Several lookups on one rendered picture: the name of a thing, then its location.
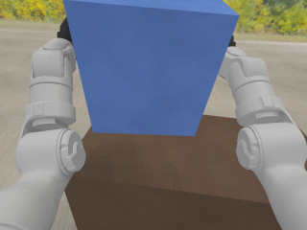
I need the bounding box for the robot left forearm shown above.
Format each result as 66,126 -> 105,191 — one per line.
15,37 -> 77,171

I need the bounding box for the robot right upper arm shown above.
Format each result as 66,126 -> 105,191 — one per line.
236,122 -> 307,230

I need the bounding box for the carton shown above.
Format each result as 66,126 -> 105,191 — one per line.
62,0 -> 240,136

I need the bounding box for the right robot hand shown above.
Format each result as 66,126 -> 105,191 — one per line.
228,35 -> 236,47

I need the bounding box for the robot right forearm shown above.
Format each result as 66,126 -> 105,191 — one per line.
218,46 -> 307,162

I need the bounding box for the left robot hand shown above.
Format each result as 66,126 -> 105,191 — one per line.
57,17 -> 77,60

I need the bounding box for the robot left upper arm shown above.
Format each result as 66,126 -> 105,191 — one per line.
0,128 -> 86,230

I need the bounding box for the pedestal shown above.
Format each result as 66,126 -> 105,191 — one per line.
64,114 -> 307,230

